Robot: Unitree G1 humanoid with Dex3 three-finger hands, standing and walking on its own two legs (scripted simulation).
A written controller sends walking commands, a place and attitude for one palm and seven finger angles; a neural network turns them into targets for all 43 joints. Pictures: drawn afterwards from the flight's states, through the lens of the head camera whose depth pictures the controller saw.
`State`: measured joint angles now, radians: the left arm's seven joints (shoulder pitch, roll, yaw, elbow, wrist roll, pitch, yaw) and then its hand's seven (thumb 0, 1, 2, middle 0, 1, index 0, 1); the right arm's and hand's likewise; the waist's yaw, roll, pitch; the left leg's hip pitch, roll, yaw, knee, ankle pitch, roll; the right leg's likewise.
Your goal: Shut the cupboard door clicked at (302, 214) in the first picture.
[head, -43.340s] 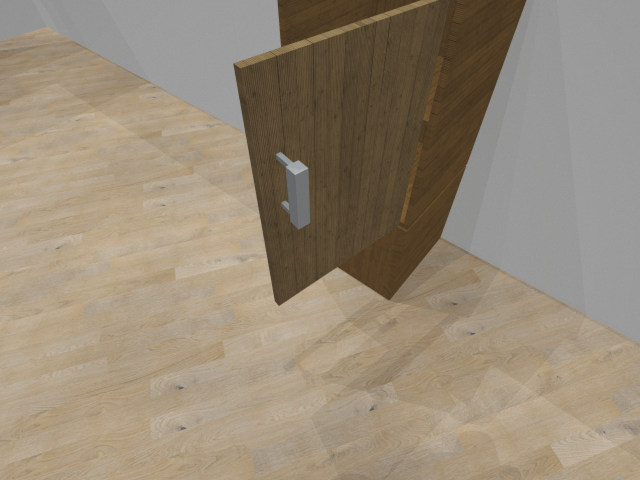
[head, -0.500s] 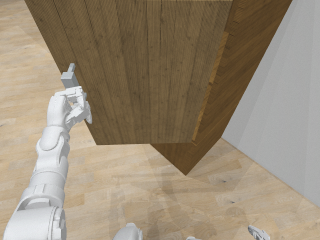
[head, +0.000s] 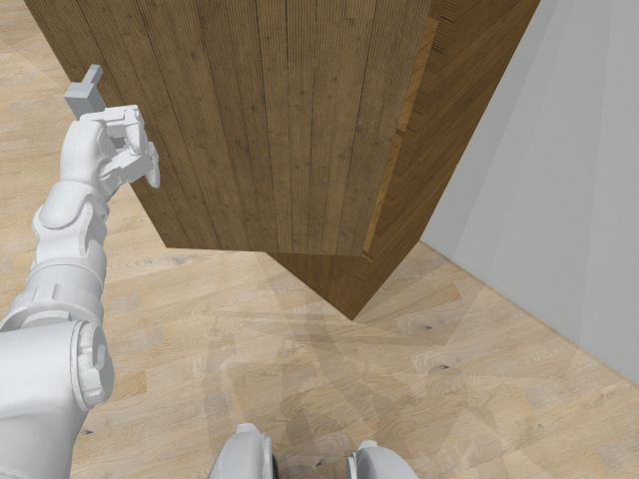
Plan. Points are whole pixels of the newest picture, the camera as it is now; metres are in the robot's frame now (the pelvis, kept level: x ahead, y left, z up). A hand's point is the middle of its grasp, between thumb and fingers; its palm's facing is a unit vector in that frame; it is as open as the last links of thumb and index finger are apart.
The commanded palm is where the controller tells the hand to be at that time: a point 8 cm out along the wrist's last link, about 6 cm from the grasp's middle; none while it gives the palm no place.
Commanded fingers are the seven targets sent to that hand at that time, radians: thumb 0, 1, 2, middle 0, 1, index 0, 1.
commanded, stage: push the door shut along its arc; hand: left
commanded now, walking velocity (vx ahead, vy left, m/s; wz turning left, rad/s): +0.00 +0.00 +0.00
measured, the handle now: (108, 120) +0.55 +0.26 +0.10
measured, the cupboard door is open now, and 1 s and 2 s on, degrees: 39 26 19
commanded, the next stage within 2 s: pull the fist back off the door in 1.22 s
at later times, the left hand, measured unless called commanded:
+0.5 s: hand (173, 120) +0.54 +0.17 +0.11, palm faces -0.19 -0.98 +0.00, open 3.1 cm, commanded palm +0.55 +0.22 +0.10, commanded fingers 0.00 0.90 0.90 -1.30 -1.50 -1.30 -1.50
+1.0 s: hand (187, 95) +0.59 +0.16 +0.11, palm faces -0.29 -0.96 +0.01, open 3.0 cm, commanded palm +0.61 +0.17 +0.10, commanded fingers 0.00 0.90 0.90 -1.30 -1.50 -1.30 -1.50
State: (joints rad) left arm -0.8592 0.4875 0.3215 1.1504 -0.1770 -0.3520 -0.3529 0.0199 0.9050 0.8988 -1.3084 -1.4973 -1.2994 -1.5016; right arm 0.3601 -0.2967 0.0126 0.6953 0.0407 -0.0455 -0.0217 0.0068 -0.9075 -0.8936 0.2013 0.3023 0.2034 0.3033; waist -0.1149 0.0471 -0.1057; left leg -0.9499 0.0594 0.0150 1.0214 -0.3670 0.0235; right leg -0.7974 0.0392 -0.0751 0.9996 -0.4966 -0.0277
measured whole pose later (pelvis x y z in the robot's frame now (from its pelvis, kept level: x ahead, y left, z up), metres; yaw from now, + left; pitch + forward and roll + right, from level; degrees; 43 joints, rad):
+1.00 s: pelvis +0.01 +0.02 -0.03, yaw -2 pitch +27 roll -7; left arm -1.37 0.72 0.29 1.39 -0.05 -0.21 -0.48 -0.01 0.91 0.94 -1.30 -1.50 -1.30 -1.50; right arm 0.40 -0.29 0.05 0.70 0.00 -0.07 -0.02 0.00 -0.91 -0.89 0.20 0.30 0.21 0.30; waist -0.25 0.07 -0.09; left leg -1.23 0.08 -0.01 1.17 -0.42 0.05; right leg -1.04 0.06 -0.09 1.10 -0.53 -0.01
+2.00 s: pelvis +0.04 -0.01 +0.01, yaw -1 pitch +22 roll -3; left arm -0.98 0.37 0.35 1.17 -0.04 -0.34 0.02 0.02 0.91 0.90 -1.30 -1.50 -1.30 -1.50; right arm 0.47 -0.27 -0.02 0.67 -0.04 0.03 0.09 0.00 -0.91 -0.89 0.20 0.30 0.20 0.30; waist -0.18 0.06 -0.12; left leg -0.96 0.07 0.02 0.98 -0.40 0.01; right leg -0.80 0.06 -0.06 0.94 -0.51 -0.04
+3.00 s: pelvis +0.03 +0.00 +0.06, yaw +0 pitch +2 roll +0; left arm -0.09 0.28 0.12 0.21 -0.10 -0.11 0.03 0.02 0.90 0.90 -1.14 -1.31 -1.13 -1.32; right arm 0.17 -0.25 0.01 0.58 0.07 0.02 -0.07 0.01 -0.91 -0.89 0.20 0.30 0.20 0.30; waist 0.01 0.05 -0.05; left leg -0.37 0.02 0.06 0.59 -0.26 0.02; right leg -0.24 0.01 -0.02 0.58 -0.37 -0.02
